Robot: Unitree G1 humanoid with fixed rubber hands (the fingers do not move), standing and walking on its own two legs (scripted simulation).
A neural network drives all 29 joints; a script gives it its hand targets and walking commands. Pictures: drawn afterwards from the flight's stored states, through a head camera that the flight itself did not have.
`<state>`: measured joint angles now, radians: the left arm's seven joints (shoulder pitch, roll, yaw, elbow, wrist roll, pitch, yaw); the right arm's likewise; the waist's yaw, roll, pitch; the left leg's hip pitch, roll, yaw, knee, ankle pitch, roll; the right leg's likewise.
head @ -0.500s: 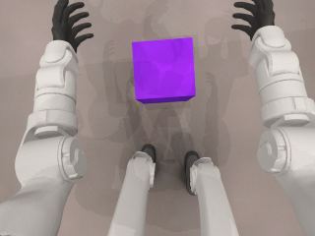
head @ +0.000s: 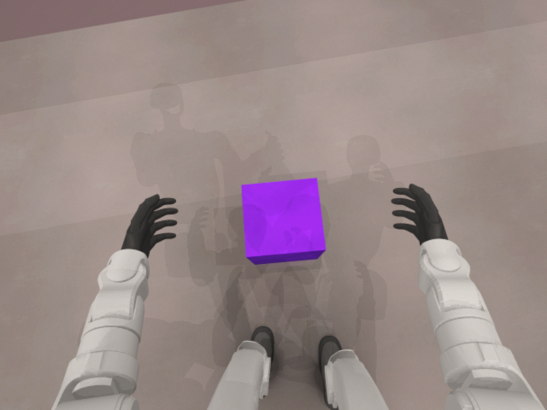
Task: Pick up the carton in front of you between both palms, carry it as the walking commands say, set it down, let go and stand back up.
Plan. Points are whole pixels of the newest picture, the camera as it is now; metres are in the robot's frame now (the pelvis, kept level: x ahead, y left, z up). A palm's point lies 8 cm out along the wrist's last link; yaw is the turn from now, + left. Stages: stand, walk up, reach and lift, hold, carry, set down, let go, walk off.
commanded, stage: let go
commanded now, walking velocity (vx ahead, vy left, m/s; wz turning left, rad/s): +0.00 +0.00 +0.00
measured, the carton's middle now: (282, 225) +0.48 +0.04 -0.60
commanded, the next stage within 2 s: stand in 0.92 s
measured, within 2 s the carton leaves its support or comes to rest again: neither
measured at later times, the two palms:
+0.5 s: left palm (117, 370) +0.19 +0.21 -0.02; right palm (533, 369) +0.21 -0.25 -0.02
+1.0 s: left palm (94, 363) +0.19 +0.24 -0.02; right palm (538, 383) +0.19 -0.26 -0.03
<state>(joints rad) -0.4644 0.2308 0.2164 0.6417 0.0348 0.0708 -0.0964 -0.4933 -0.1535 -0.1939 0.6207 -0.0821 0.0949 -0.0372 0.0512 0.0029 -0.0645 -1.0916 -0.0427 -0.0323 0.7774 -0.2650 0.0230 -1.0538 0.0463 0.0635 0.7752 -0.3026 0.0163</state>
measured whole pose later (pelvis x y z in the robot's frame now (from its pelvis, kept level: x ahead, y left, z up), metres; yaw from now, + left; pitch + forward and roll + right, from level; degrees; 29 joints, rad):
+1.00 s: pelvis +0.04 -0.01 +0.05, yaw +1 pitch -3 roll +0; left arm 0.20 0.27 0.04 0.48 0.03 0.13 0.00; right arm 0.21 -0.24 -0.02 0.57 -0.03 0.07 0.01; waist 0.01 -0.01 0.04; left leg -0.17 -0.04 -0.05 0.51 -0.29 0.01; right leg -0.13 0.03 0.04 0.50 -0.33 -0.01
